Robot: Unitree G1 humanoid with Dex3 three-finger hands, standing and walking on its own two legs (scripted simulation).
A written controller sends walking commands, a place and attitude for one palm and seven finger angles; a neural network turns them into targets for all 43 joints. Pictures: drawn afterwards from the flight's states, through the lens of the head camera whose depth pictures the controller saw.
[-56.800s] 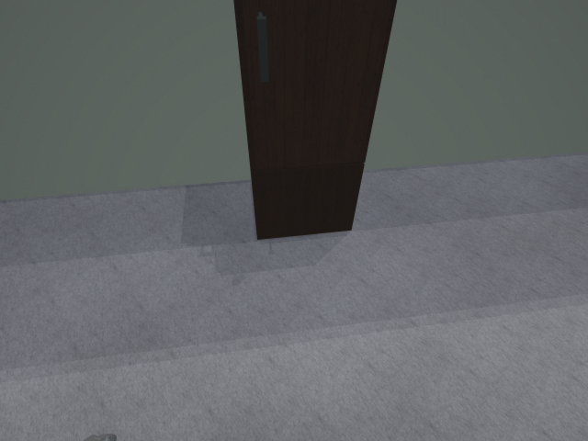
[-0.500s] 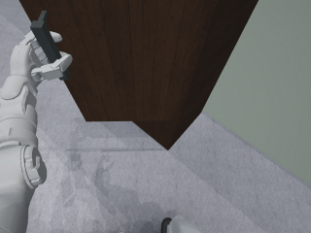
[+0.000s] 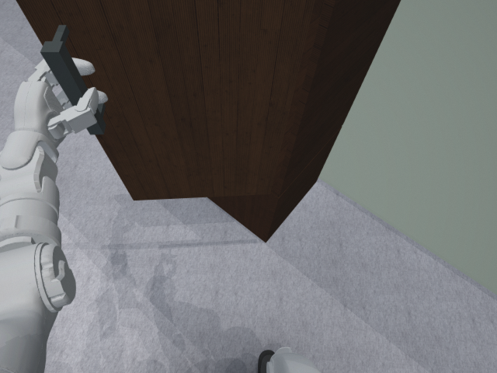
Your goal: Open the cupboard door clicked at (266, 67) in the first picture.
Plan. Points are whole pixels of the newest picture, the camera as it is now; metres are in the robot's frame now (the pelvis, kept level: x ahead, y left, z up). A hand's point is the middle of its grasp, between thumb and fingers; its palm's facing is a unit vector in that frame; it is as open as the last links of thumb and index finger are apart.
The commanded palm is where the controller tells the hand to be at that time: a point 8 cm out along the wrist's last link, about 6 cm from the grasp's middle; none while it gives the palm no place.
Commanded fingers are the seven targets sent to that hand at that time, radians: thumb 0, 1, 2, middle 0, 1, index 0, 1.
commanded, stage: pull the door open along its arc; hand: left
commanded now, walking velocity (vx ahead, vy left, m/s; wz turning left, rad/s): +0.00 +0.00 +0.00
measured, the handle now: (81, 84) +0.55 +0.22 +0.12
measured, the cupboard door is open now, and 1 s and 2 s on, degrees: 44 88 87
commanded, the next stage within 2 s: open thumb and fingers to let go in 0.90 s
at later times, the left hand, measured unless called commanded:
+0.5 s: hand (119, 189) +0.35 +0.14 +0.12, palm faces +0.29 -0.96 +0.06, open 6.3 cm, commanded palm +0.29 +0.21 +0.12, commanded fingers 0.00 0.90 0.90 -0.40 -1.35 -0.40 -1.35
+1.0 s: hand (184, 246) +0.27 +0.06 +0.13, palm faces +0.34 -0.94 +0.02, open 6.2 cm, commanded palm +0.23 +0.11 +0.12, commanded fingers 0.00 0.83 0.87 -0.40 -1.34 -0.40 -1.34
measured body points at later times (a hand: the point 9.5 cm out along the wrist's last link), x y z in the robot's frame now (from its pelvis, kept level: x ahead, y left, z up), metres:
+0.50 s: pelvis +0.00 -0.01 +0.02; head +0.03 -0.03 +0.47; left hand +0.33 +0.19 +0.12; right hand +0.19 -0.23 -0.08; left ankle -0.05 +0.08 -0.71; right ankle +0.04 -0.11 -0.71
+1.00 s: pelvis +0.01 -0.03 +0.02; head +0.01 -0.06 +0.47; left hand +0.25 +0.11 +0.13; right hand +0.20 -0.24 -0.08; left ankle -0.05 +0.08 -0.71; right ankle +0.04 -0.11 -0.71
